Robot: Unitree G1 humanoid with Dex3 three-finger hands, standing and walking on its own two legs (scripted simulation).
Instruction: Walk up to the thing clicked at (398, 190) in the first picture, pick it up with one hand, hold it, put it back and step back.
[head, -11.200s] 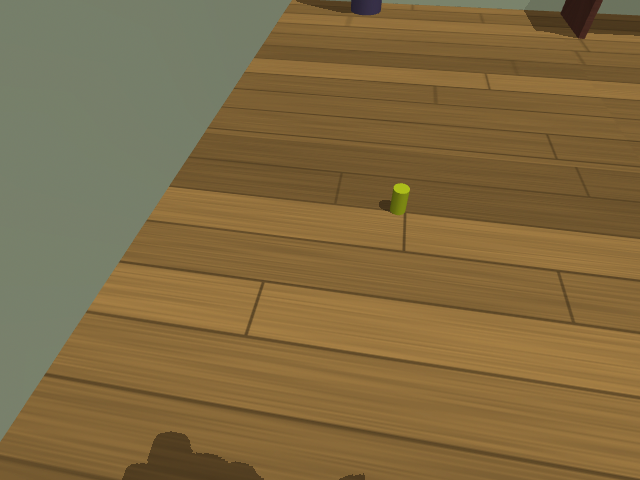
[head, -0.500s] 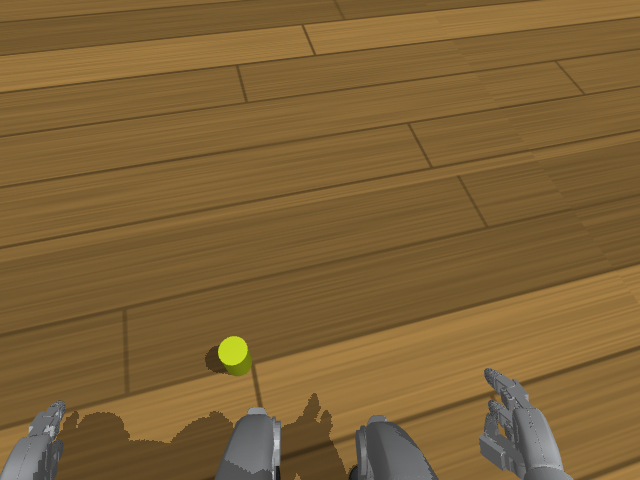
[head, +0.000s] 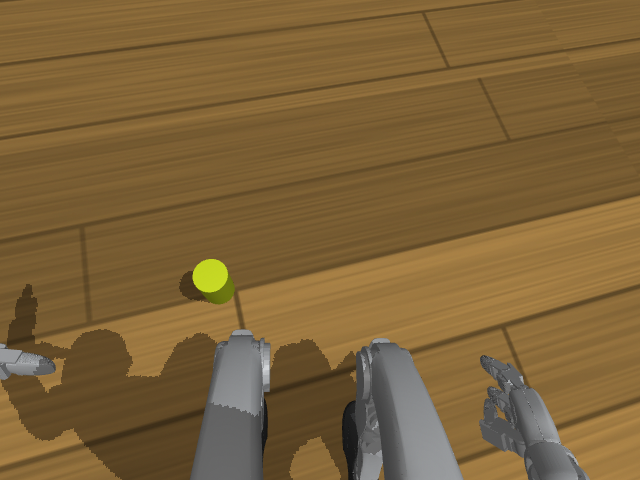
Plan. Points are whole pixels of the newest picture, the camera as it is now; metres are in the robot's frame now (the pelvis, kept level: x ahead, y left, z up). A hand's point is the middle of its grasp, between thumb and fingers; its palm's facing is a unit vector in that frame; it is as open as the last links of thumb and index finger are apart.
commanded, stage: go down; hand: left
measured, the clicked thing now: (215, 282) +0.44 +0.22 -0.45
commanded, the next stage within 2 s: approach in 1.24 s
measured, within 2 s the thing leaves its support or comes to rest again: neither
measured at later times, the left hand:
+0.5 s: hand (24, 288) +0.33 +0.39 -0.10, palm faces +0.19 -0.97 -0.13, open 17.1 cm
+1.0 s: hand (32, 279) +0.35 +0.40 -0.13, palm faces +0.18 -0.98 -0.11, open 17.5 cm
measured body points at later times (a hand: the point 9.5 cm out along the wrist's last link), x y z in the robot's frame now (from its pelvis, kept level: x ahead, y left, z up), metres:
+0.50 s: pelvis -0.02 +0.00 -0.09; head +0.17 +0.05 +0.32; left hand +0.32 +0.44 -0.09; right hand +0.13 -0.28 -0.19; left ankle +0.07 +0.12 -0.48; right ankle +0.06 -0.12 -0.48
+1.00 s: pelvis -0.03 +0.00 -0.13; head +0.17 +0.06 +0.27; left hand +0.34 +0.45 -0.12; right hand +0.11 -0.28 -0.23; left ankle +0.07 +0.12 -0.48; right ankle +0.06 -0.12 -0.48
